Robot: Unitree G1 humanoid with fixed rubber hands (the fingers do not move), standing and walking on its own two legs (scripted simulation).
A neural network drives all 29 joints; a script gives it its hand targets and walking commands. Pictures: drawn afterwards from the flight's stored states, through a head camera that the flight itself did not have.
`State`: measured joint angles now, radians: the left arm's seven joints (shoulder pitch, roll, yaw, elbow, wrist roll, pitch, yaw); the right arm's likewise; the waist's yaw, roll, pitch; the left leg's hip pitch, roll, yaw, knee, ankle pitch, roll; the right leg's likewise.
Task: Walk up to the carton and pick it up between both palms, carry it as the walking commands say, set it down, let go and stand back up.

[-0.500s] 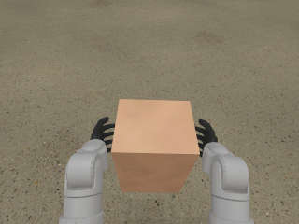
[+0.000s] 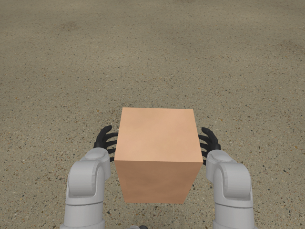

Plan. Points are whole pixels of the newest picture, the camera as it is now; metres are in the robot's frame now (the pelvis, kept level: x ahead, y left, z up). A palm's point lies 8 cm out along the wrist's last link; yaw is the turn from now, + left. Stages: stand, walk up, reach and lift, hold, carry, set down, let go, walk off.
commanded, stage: carry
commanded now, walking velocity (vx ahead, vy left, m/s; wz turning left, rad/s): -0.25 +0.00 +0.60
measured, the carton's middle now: (155, 160) +0.31 +0.00 +0.01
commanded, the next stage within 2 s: none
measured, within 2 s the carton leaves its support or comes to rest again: neither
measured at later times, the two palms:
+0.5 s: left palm out of the picture +0.03 +0.27 +0.06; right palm out of the picture +0.13 +0.02 +0.07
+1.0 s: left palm out of the picture -0.20 +0.26 +0.07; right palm out of the picture -0.05 +0.04 +0.07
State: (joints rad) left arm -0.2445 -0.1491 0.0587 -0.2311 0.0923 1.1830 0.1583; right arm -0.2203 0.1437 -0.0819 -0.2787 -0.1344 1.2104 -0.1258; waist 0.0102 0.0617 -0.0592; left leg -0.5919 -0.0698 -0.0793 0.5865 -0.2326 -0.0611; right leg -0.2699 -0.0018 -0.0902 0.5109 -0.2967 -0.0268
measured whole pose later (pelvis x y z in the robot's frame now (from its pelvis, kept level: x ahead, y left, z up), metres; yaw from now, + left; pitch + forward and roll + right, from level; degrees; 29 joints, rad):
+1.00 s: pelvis -0.37 -0.01 -0.01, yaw +37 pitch +3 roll +2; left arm -0.29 -0.16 0.11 -0.22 0.13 1.18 0.13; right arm -0.28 0.16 -0.09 -0.23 -0.11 1.20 -0.15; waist -0.06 -0.02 -0.04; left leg -0.38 0.03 0.06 0.63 -0.27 -0.01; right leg -0.52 -0.22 -0.18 0.77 -0.42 0.06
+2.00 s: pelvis -0.65 -0.26 +0.00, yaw +64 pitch +2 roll +1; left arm -0.24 -0.15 0.08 -0.21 0.08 1.19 0.17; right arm -0.21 0.14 -0.07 -0.25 -0.14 1.21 -0.13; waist 0.02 0.03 -0.07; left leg -0.54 0.01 0.04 0.68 -0.29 -0.01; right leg -0.31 -0.04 -0.12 0.57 -0.29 -0.03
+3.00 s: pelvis -0.79 -0.42 -0.01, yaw +97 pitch +3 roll +1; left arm -0.24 -0.15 0.13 -0.23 0.10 1.19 0.14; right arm -0.26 0.15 -0.05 -0.19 -0.11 1.19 -0.15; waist 0.00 -0.01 -0.03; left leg -0.41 0.00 0.08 0.63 -0.27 0.03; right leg -0.52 -0.17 -0.12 1.01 -0.56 0.10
